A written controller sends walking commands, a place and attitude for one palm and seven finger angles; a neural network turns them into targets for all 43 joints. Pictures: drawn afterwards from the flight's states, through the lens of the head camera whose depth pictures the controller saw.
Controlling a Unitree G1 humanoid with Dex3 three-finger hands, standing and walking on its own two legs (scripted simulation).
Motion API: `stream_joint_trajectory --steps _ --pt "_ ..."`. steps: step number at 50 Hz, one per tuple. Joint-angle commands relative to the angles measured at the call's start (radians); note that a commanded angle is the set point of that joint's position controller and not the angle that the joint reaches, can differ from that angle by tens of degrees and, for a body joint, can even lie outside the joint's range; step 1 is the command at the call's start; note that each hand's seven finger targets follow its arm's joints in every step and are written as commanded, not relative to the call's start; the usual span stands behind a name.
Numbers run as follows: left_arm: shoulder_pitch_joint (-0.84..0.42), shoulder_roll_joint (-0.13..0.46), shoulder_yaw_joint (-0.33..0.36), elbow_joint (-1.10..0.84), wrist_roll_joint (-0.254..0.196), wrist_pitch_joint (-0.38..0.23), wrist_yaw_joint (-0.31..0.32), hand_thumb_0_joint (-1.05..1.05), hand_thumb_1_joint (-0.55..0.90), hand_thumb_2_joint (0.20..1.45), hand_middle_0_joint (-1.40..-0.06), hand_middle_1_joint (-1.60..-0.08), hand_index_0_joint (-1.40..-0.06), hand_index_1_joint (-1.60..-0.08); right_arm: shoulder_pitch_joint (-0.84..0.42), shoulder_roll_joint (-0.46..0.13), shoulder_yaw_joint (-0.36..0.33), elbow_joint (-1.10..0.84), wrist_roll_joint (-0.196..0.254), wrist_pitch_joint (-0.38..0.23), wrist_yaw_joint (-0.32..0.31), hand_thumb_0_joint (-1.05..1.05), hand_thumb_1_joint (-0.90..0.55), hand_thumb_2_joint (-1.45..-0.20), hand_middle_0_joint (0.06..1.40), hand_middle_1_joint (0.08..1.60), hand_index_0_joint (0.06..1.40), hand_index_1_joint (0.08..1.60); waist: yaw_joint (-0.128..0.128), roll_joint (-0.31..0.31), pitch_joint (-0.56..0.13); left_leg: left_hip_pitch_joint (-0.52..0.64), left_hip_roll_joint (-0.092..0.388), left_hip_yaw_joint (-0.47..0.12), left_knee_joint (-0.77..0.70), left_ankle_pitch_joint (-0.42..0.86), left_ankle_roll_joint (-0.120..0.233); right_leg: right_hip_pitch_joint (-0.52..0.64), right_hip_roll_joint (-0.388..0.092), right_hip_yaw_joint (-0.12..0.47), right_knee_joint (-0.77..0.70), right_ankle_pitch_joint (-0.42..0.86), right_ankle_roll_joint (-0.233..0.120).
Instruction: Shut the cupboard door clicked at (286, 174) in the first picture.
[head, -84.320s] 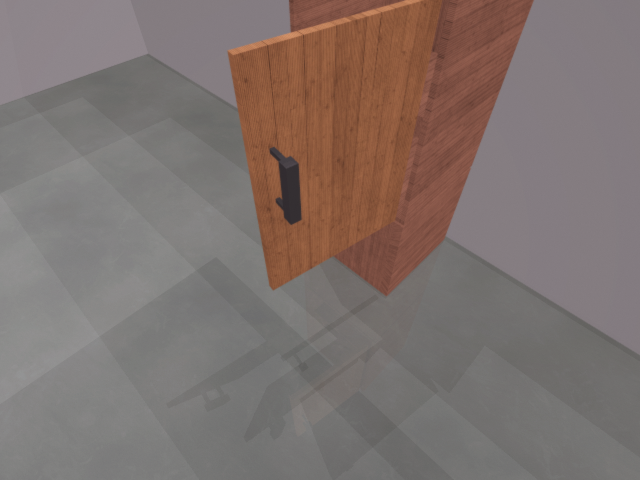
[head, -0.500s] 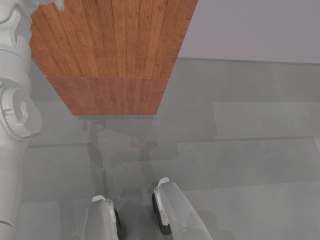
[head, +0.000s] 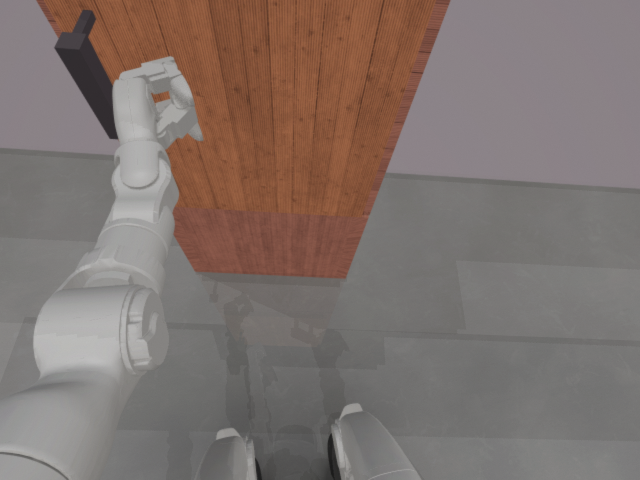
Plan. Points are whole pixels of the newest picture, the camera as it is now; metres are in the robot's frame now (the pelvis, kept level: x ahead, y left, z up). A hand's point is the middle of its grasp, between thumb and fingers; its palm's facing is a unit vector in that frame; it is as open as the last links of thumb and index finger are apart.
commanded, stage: pull the fist back off the door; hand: left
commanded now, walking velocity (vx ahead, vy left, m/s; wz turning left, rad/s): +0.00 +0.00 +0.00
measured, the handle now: (104, 79) +0.61 +0.19 +0.09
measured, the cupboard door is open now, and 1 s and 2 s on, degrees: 0 0 0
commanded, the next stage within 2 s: draw the hand back to the body in 0.30 s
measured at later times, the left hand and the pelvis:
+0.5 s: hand (194, 149) +0.48 +0.08 +0.10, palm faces +0.05 -1.00 -0.03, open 3.1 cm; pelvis +0.02 -0.01 +0.02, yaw +2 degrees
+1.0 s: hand (85, 239) +0.35 +0.15 +0.16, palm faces +0.07 -0.99 -0.13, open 3.1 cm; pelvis +0.01 -0.01 +0.06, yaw +1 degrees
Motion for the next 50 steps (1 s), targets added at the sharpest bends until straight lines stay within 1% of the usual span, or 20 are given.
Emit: stream_joint_trajectory --steps 1,5,7,11,12,18,20,21,23,25,27,30,35,37,39,42,44,46,47,50 --pt "-0.359 0.098 -0.027 -0.285 -0.015 -0.106 -0.003 0.000 0.900 0.900 -1.300 -1.500 -1.300 -1.500 0.139 -0.153 -0.078 -0.047 0.017 -0.002 -0.011 0.000 -0.900 -0.900 0.200 0.300 0.200 0.300 0.022 0.040 -0.483 0.362 -0.042 0.001 -0.123 0.336 0.024 0.329 0.017 -0.019 -0.132 0.352 -0.017" --pt "-0.318 0.078 -0.036 -0.396 -0.030 -0.132 -0.003 0.000 0.900 0.900 -1.300 -1.500 -1.300 -1.500 0.111 -0.145 -0.087 -0.053 0.023 0.009 -0.021 0.000 -0.900 -0.900 0.200 0.300 0.200 0.300 0.041 0.033 -0.522 0.412 -0.048 0.010 -0.127 0.416 0.024 0.395 0.011 -0.013 -0.127 0.455 -0.014" --pt "-0.234 0.013 -0.078 -0.473 -0.045 -0.143 -0.012 0.000 0.900 0.900 -1.300 -1.500 -1.300 -1.500 0.088 -0.134 -0.092 -0.065 0.026 0.008 -0.020 0.000 -0.900 -0.900 0.200 0.300 0.200 0.300 0.060 0.054 -0.552 0.462 -0.048 0.017 -0.128 0.485 0.021 0.423 0.012 -0.014 -0.126 0.522 -0.015" --pt "-0.051 -0.052 -0.130 -0.510 -0.061 -0.115 -0.031 0.000 0.900 0.900 -1.300 -1.500 -1.300 -1.500 0.057 -0.125 -0.095 -0.075 0.041 0.010 -0.023 0.000 -0.900 -0.900 0.200 0.300 0.200 0.300 0.083 0.002 -0.487 0.463 -0.046 0.023 -0.149 0.513 0.020 0.464 0.011 -0.017 -0.140 0.569 -0.013" --pt "-0.095 -0.074 -0.158 -0.518 -0.064 -0.107 -0.031 0.000 0.900 0.900 -1.300 -1.500 -1.300 -1.500 0.045 -0.124 -0.092 -0.070 0.045 0.011 -0.026 0.000 -0.900 -0.900 0.200 0.300 0.200 0.300 0.056 -0.022 -0.447 0.449 -0.045 0.026 -0.155 0.478 0.023 0.451 0.008 -0.016 -0.152 0.556 -0.008" --pt "-0.165 -0.053 -0.136 -0.481 -0.057 -0.123 -0.008 0.000 0.900 0.900 -1.300 -1.500 -1.300 -1.500 -0.002 -0.111 -0.084 -0.053 0.040 0.002 -0.048 0.000 -0.900 -0.900 0.200 0.300 0.200 0.300 0.059 -0.058 -0.402 0.407 -0.056 0.025 -0.160 0.371 0.024 0.455 -0.003 0.001 -0.158 0.493 -0.005" --pt "-0.181 -0.074 -0.157 -0.472 -0.053 -0.139 -0.011 0.000 0.900 0.900 -1.300 -1.500 -1.300 -1.500 -0.015 -0.107 -0.079 -0.050 0.040 -0.006 -0.048 0.000 -0.900 -0.900 0.200 0.300 0.200 0.300 0.059 -0.016 -0.419 0.429 -0.058 0.023 -0.154 0.385 0.022 0.432 -0.006 -0.002 -0.147 0.489 -0.008" --pt "-0.157 -0.060 -0.144 -0.439 -0.048 -0.141 -0.013 0.000 0.900 0.900 -1.300 -1.500 -1.300 -1.500 -0.014 -0.108 -0.081 -0.047 0.038 -0.006 -0.048 0.000 -0.900 -0.900 0.200 0.300 0.200 0.300 0.063 -0.045 -0.416 0.418 -0.055 0.017 -0.153 0.382 0.020 0.434 -0.005 -0.005 -0.142 0.482 -0.009" --pt "-0.028 -0.003 -0.086 -0.468 -0.058 -0.130 -0.024 0.000 0.900 0.900 -1.300 -1.500 -1.300 -1.500 -0.031 -0.112 -0.078 -0.082 0.043 -0.001 -0.046 0.000 -0.900 -0.900 0.200 0.300 0.200 0.300 0.121 -0.044 -0.464 0.416 -0.062 0.034 -0.176 0.386 0.021 0.523 -0.005 0.006 -0.154 0.511 -0.012" --pt "0.057 0.036 -0.060 -0.509 -0.071 -0.100 -0.046 0.000 0.900 0.900 -1.300 -1.500 -1.300 -1.500 -0.046 -0.111 -0.070 -0.112 0.057 0.008 -0.051 0.000 -0.900 -0.900 0.200 0.300 0.200 0.300 0.150 -0.046 -0.468 0.411 -0.067 0.045 -0.211 0.371 0.022 0.595 -0.006 0.013 -0.176 0.520 -0.013" --pt "0.103 0.037 -0.063 -0.579 -0.092 -0.069 -0.066 0.000 0.900 0.900 -1.300 -1.500 -1.300 -1.500 -0.062 -0.110 -0.067 -0.139 0.070 0.015 -0.060 0.000 -0.900 -0.900 0.200 0.300 0.200 0.300 0.154 -0.107 -0.436 0.411 -0.065 0.050 -0.246 0.350 0.028 0.646 -0.004 0.017 -0.213 0.519 -0.008" --pt "0.183 0.050 -0.060 -0.716 -0.132 -0.045 -0.095 0.000 0.900 0.900 -1.300 -1.500 -1.300 -1.500 -0.095 -0.108 -0.061 -0.164 0.088 0.012 -0.077 0.000 -0.900 -0.900 0.200 0.300 0.200 0.300 0.168 -0.121 -0.400 0.443 -0.065 0.056 -0.293 0.319 0.033 0.701 -0.004 0.023 -0.266 0.496 -0.004" --pt "0.290 -0.021 -0.147 -0.871 -0.172 -0.023 -0.151 0.000 0.900 0.900 -1.300 -1.500 -1.300 -1.500 -0.148 -0.103 -0.058 -0.164 0.108 -0.022 -0.095 0.000 -0.900 -0.900 0.200 0.300 0.200 0.300 0.160 -0.065 -0.287 0.541 -0.060 0.053 -0.356 0.258 0.035 0.660 -0.001 0.005 -0.340 0.375 -0.005" --pt "0.341 -0.024 -0.159 -0.869 -0.184 0.006 -0.171 0.000 0.900 0.900 -1.300 -1.500 -1.300 -1.500 -0.166 -0.109 -0.052 -0.160 0.114 -0.033 -0.101 0.000 -0.900 -0.900 0.200 0.300 0.200 0.300 0.160 -0.095 -0.211 0.544 -0.059 0.047 -0.385 0.208 0.035 0.639 -0.003 0.002 -0.376 0.297 -0.003" --pt "0.374 0.005 -0.142 -0.907 -0.192 0.032 -0.183 0.000 0.900 0.900 -1.300 -1.500 -1.300 -1.500 -0.188 -0.111 -0.048 -0.165 0.118 -0.042 -0.111 0.000 -0.900 -0.900 0.200 0.300 0.200 0.300 0.177 -0.039 -0.189 0.570 -0.062 0.045 -0.408 0.186 0.035 0.647 -0.006 0.004 -0.398 0.245 -0.008" --pt "0.421 0.013 -0.143 -0.970 -0.206 0.064 -0.199 0.000 0.900 0.900 -1.273 -1.470 -1.273 -1.470 -0.234 -0.107 -0.037 -0.179 0.125 -0.058 -0.119 0.000 -0.900 -0.900 0.200 0.300 0.200 0.300 0.194 -0.059 -0.162 0.595 -0.063 0.037 -0.441 0.162 0.035 0.660 -0.011 0.003 -0.425 0.191 -0.009" --pt "0.471 0.040 -0.123 -1.042 -0.214 0.076 -0.203 0.000 0.900 0.900 -1.217 -1.410 -1.217 -1.410 -0.259 -0.107 -0.032 -0.192 0.127 -0.070 -0.126 0.000 -0.900 -0.900 0.200 0.300 0.200 0.300 0.212 -0.017 -0.170 0.629 -0.061 0.031 -0.459 0.177 0.034 0.686 -0.009 -0.004 -0.423 0.198 -0.015" --pt "0.518 0.044 -0.118 -1.080 -0.224 0.094 -0.209 0.000 0.900 0.900 -1.163 -1.350 -1.163 -1.350 -0.288 -0.102 -0.025 -0.198 0.130 -0.081 -0.130 0.000 -0.900 -0.900 0.200 0.300 0.200 0.300 0.219 -0.047 -0.147 0.637 -0.060 0.031 -0.477 0.167 0.034 0.698 -0.012 -0.003 -0.440 0.183 -0.012" --pt "0.550 0.088 -0.186 -1.134 -0.121 0.123 -0.153 0.000 0.900 0.900 -1.135 -1.320 -1.135 -1.320 -0.319 -0.080 -0.030 -0.208 0.129 -0.058 -0.147 0.000 -0.900 -0.900 0.200 0.300 0.200 0.300 0.219 -0.067 -0.152 0.686 -0.066 0.035 -0.522 0.186 0.039 0.746 -0.036 0.034 -0.490 0.169 -0.014" --pt "0.672 0.107 -0.141 -1.216 -0.103 0.189 -0.088 0.000 0.900 0.900 -1.053 -1.230 -1.053 -1.230 -0.351 -0.076 -0.019 -0.215 0.124 -0.037 -0.174 0.000 -0.900 -0.900 0.200 0.300 0.200 0.300 0.228 -0.074 -0.097 0.734 -0.060 0.034 -0.566 0.231 0.044 0.795 -0.037 0.020 -0.537 0.201 -0.011"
